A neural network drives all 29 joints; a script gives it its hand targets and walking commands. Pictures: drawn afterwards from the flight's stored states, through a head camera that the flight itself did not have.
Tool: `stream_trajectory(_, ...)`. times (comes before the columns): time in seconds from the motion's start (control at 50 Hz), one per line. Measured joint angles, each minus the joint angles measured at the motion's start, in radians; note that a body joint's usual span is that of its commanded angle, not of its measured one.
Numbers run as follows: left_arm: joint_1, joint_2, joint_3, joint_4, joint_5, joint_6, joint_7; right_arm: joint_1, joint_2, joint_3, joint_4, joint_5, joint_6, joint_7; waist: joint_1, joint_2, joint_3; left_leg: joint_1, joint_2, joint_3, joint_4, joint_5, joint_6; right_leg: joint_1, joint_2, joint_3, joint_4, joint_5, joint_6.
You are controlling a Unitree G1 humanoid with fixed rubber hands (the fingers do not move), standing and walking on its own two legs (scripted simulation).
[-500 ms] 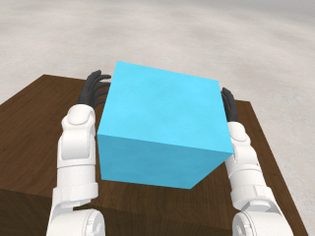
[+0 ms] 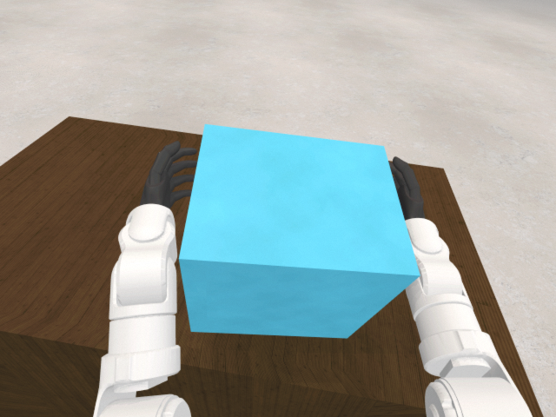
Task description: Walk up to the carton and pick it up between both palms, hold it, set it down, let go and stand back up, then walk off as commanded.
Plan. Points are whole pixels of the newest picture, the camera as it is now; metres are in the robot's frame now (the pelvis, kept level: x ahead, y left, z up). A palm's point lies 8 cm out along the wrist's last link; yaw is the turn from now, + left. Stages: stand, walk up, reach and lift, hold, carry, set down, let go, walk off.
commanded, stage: set down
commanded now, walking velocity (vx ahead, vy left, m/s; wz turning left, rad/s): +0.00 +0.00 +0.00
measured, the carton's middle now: (283, 242) +0.35 +0.00 +0.12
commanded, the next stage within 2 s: none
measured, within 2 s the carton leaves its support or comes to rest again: rests again in 1.88 s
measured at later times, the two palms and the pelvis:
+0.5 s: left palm (187, 220) +0.35 +0.13 +0.15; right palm (419, 230) +0.37 -0.21 +0.13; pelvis -0.01 -0.01 +0.00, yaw -1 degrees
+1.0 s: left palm (193, 234) +0.36 +0.13 +0.12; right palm (410, 233) +0.39 -0.21 +0.10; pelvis +0.00 -0.01 +0.00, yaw -2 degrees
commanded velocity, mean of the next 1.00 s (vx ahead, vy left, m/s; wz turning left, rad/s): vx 0.00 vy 0.00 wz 0.00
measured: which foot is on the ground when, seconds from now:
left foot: down 0.00-1.00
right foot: down 0.00-1.00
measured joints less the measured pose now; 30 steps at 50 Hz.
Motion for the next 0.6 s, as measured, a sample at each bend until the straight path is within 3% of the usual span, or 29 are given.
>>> stream_trajectory(0.12,0.087,0.011,-0.045,-0.049,-0.038,-0.029,0.046,0.048,0.017,0.002,-0.013,-0.004,-0.049,0.015,-0.006,-0.006,0.007,-0.029,0.003,-0.015,0.021,-0.008,-0.004,-0.012,0.002,-0.018,-0.002,-0.001,-0.003)
stream_trajectory(0.26,0.089,0.003,-0.085,-0.020,-0.043,-0.046,0.095,0.055,-0.005,-0.011,0.003,-0.006,-0.069,0.036,-0.010,0.002,0.009,-0.047,0.008,-0.011,0.029,-0.008,-0.008,-0.032,0.007,-0.019,0.006,0.001,-0.008)
stream_trajectory(0.6,0.032,-0.034,-0.028,0.103,-0.035,-0.090,0.106,-0.029,-0.033,-0.034,0.138,-0.044,-0.089,0.082,0.029,0.022,-0.022,-0.103,0.019,0.024,-0.009,0.026,-0.012,-0.133,0.013,0.002,0.038,0.009,-0.019)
